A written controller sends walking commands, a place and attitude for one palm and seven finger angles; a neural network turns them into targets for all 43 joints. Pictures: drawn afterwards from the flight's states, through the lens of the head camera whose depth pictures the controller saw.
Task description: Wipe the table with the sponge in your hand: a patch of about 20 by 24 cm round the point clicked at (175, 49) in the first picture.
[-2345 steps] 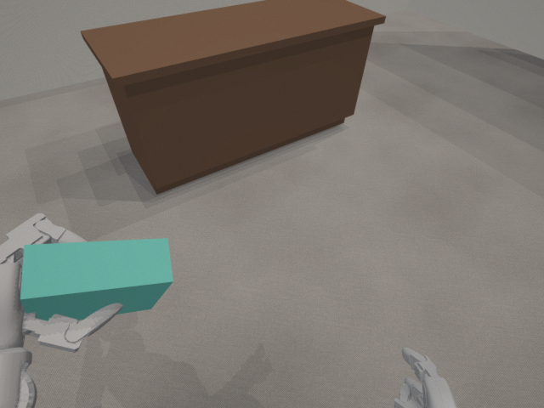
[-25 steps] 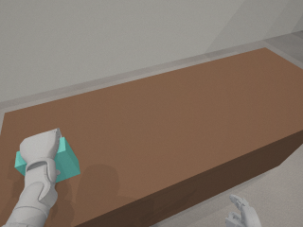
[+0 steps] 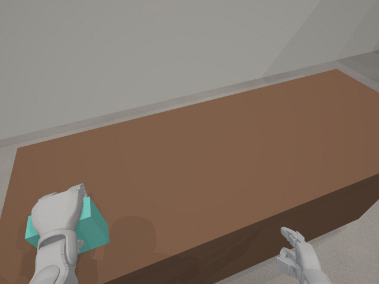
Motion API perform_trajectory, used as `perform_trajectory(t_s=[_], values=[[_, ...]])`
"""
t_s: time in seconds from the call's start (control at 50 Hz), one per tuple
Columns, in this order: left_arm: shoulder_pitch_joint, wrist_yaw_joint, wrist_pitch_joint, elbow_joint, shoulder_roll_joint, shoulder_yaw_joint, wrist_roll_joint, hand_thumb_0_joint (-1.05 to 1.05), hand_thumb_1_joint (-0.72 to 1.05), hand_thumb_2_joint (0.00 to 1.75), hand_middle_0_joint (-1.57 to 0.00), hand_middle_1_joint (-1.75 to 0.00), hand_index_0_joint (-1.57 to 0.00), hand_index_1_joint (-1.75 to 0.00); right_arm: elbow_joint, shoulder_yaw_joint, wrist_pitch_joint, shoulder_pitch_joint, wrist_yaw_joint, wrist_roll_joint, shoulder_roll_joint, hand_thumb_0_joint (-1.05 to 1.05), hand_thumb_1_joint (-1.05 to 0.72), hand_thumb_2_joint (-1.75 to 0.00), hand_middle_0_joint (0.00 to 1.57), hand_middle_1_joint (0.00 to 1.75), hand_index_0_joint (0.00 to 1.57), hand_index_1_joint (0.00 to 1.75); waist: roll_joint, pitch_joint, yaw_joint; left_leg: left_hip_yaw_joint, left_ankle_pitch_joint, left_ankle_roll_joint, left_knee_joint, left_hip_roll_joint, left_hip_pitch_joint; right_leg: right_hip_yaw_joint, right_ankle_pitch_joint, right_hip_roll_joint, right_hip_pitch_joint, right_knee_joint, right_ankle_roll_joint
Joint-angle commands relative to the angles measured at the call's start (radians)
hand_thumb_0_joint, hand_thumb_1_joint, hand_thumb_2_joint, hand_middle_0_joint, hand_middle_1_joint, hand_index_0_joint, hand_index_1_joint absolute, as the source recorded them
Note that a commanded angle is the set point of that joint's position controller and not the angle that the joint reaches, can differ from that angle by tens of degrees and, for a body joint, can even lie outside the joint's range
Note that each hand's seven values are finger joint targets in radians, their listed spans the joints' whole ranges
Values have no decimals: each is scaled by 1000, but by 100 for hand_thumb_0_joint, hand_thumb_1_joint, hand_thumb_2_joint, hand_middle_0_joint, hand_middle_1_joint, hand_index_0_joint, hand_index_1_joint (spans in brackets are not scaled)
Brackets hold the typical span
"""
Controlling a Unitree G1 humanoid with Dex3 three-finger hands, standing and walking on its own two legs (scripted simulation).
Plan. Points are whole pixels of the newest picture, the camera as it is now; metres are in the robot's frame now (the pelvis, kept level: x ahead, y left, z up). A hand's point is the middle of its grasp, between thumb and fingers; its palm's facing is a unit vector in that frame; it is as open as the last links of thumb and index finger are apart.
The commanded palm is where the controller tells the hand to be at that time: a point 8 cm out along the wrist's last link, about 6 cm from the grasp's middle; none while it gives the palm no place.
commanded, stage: wipe back along the first lane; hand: left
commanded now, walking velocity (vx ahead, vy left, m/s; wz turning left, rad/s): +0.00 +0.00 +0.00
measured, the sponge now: (76, 234) +0.22 +0.30 -0.03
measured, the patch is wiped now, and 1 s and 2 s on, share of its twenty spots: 1.00 1.00 1.00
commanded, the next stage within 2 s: lift the sponge slowly off the table in 0.54 s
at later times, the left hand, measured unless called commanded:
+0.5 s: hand (70, 242) +0.18 +0.27 +0.02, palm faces +0.00 -0.08 -1.00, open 9.7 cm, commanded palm +0.13 +0.26 +0.05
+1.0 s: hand (70, 242) +0.18 +0.27 +0.02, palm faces -0.02 -0.10 -1.00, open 9.6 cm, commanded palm +0.14 +0.26 +0.07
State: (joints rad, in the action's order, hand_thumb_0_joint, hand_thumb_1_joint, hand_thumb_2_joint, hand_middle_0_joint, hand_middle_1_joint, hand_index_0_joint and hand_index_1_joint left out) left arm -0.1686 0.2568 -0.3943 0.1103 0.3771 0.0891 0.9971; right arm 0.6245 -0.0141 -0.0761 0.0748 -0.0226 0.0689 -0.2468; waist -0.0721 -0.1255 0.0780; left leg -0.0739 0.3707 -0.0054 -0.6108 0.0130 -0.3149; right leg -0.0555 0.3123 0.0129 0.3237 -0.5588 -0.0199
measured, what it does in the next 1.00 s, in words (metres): stands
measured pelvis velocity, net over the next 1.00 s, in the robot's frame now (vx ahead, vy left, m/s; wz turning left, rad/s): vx -0.01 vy -0.01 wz -0.01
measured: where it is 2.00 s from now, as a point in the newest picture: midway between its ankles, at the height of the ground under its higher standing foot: outside the picture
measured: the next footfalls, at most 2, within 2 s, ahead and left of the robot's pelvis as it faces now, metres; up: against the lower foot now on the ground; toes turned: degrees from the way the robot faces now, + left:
none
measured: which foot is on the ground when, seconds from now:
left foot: down 0.00-1.00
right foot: down 0.00-1.00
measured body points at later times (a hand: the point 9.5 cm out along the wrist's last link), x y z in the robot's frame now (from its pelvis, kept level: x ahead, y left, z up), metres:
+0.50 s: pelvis -0.01 -0.01 +0.00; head -0.03 -0.03 +0.45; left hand +0.18 +0.27 +0.07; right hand +0.22 -0.22 -0.07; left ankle -0.04 +0.12 -0.73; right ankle -0.02 -0.14 -0.73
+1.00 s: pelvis -0.01 -0.01 +0.00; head -0.03 -0.03 +0.45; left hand +0.18 +0.27 +0.07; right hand +0.22 -0.22 -0.07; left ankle -0.04 +0.12 -0.73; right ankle -0.02 -0.14 -0.73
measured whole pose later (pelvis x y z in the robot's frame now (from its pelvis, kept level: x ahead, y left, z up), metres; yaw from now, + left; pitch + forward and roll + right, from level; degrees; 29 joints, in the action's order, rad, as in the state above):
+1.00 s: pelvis -0.01 -0.01 +0.00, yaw -1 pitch +1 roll -1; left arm -0.28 0.22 -0.40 -0.01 0.37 0.10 0.98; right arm 0.63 -0.01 -0.06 0.07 -0.03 0.06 -0.24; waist -0.07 -0.09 0.09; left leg -0.07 0.35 0.00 -0.59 0.00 -0.26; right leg -0.06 0.29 0.02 0.28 -0.55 -0.01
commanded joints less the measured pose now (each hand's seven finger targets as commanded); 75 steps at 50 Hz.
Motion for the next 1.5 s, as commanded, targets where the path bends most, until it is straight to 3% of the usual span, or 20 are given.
perform_trajectory(t_s=[0.0, 0.16, 0.36, 0.38, 0.44, 0.48, 0.52, 0.58, 0.62, 0.68, 0.74, 0.8, 0.9, 0.94, 1.0, 1.22, 1.34, 1.4, 1.44, 1.48], values=[[-105, -46, -15, -90, 23, 2, -58, 0, 10, 130, -120, -160, -120, -160, -177, 47, 47, -176, -2, -5, -110, 0, -90, -90, 20, 30, 20, 30, 108, -81, 22, 29, -366, -18, 69, 9, 21, 70, -402, 29, -127, 35, 86], [-119, -43, -24, -105, 28, 5, -46, 0, 10, 130, -120, -160, -120, -160, -173, 43, 48, -193, -2, -5, -107, 0, -90, -90, 20, 30, 20, 30, 125, -40, 23, 29, -315, -17, 79, 13, 10, 51, -341, 33, -105, 47, 88], [-279, -43, -10, -182, 24, 2, -63, 0, 10, 130, -120, -160, -120, -160, -189, 42, 56, -205, 7, -4, -98, 0, -90, -90, 20, 30, 20, 30, 137, -28, 38, 34, -306, -18, 76, 13, 6, 45, -362, 30, -124, 46, 83], [-249, -37, -9, -194, 69, -46, -71, 0, 10, 130, -120, -160, -120, -160, -180, 44, 53, -211, 2, -6, -106, 0, -90, -90, 20, 30, 20, 30, 140, -26, 37, 30, -291, -18, 80, 11, 8, 26, -352, 34, -121, 53, 86], [-247, -28, -16, -164, 32, -11, -54, 0, 10, 130, -120, -160, -120, -160, -179, 42, 54, -206, 1, -6, -101, 0, -90, -90, 20, 30, 20, 30, 119, 3, 37, 33, -275, -17, 84, 13, -1, 46, -300, 37, -92, 56, 84], [-223, -18, -9, -187, 78, -58, -53, 0, 10, 130, -120, -160, -120, -160, -173, 47, 56, -209, -3, -8, -105, 0, -90, -90, 20, 30, 20, 30, 104, -17, 42, 30, -269, -16, 86, 11, 4, 28, -295, 38, -100, 56, 90], [-221, -21, -16, -163, 38, -17, -46, 0, 10, 130, -120, -160, -120, -160, -177, 44, 56, -209, -4, -6, -99, 0, -90, -90, 20, 30, 20, 30, 118, -11, 36, 35, -260, -18, 82, 16, -1, 37, -283, 36, -93, 58, 85], [-180, -19, -17, -154, 66, -42, -43, 0, 10, 130, -120, -160, -120, -160, -168, 45, 57, -209, -9, -9, -107, 0, -90, -90, 20, 30, 20, 30, 109, -7, 38, 28, -241, -17, 92, 14, -3, 22, -250, 39, -85, 64, 90], [-139, -25, -24, -129, 29, 5, -26, 0, 10, 130, -120, -160, -120, -160, -168, 42, 57, -207, -9, -6, -101, 0, -90, -90, 20, 30, 20, 30, 98, -1, 27, 30, -240, -17, 90, 15, -4, 40, -224, 41, -65, 61, 89], [-109, -26, -20, -161, 68, -31, -30, 0, 10, 130, -120, -160, -120, -160, -170, 45, 61, -214, -14, -10, -105, 0, -90, -90, 20, 30, 20, 30, 85, -17, 38, 24, -226, -20, 100, 15, 4, 27, -194, 42, -77, 67, 93], [-97, -34, -23, -137, 61, -22, -31, 0, 10, 130, -120, -160, -120, -160, -167, 43, 63, -208, -19, -9, -103, 0, -90, -90, 20, 30, 20, 30, 125, -19, 35, 26, -234, -23, 95, 17, 14, 38, -205, 39, -81, 75, 88], [-43, -37, -17, -194, 71, -21, -27, 0, 10, 130, -120, -160, -120, -160, -173, 43, 66, -211, -21, -13, -102, 0, -90, -90, 20, 30, 20, 30, 79, -50, 34, 24, -243, -27, 100, 18, 31, 42, -210, 37, -99, 74, 91], [-100, -42, -6, -247, 79, -27, -37, 0, 10, 130, -120, -160, -120, -160, -181, 45, 73, -214, -15, -16, -97, 0, -90, -90, 20, 30, 20, 30, 72, -65, 42, 24, -279, -28, 100, 17, 54, 40, -257, 35, -129, 76, 92], [-85, -47, -4, -234, 88, -35, -36, 0, 10, 130, -120, -160, -120, -160, -169, 42, 72, -216, -15, -17, -99, 0, -90, -90, 20, 30, 20, 30, 98, -29, 34, 21, -275, -25, 102, 16, 53, 31, -254, 37, -112, 87, 91], [-46, -45, -4, -280, 104, -47, -33, 0, 10, 130, -120, -160, -120, -160, -174, 42, 74, -221, -21, -19, -98, 0, -90, -90, 20, 30, 20, 30, 55, -41, 39, 24, -275, -29, 110, 19, 70, 33, -241, 36, -127, 94, 93], [-101, -44, 10, -417, 127, -66, -24, 0, 10, 130, -120, -160, -120, -160, -177, 42, 79, -236, -11, -27, -87, 0, -90, -90, 20, 30, 20, 30, 38, -62, 45, 23, -371, -25, 114, 14, 122, 19, -361, 31, -177, 95, 97], [-54, -49, -2, -405, 166, -100, -12, 0, 10, 130, -120, -160, -120, -160, -163, 35, 70, -248, -19, -31, -93, 0, -90, -90, 20, 30, 20, 30, 35, -18, 48, 19, -350, -26, 137, 12, 132, 26, -300, 36, -172, 123, 98], [22, -55, 2, -476, 176, -92, -4, 0, 10, 130, -120, -160, -120, -160, -169, 35, 74, -254, -26, -33, -92, 0, -90, -90, 20, 30, 20, 30, -27, -50, 49, 14, -338, -32, 149, 13, 162, 28, -240, 38, -185, 137, 103], [-7, -63, 6, -448, 159, -77, -5, 0, 10, 130, -120, -160, -120, -160, -165, 34, 81, -258, -27, -36, -88, 0, -90, -90, 20, 30, 20, 30, 2, -32, 51, 13, -351, -31, 149, 13, 168, 27, -250, 40, -183, 144, 103], [14, -68, 18, -477, 206, -120, -14, 0, 10, 130, -120, -160, -120, -160, -161, 33, 83, -270, -31, -35, -93, 0, -90, -90, 20, 30, 20, 30, 0, -31, 49, 9, -340, -29, 160, 12, 172, -2, -254, 39, -196, 151, 105]])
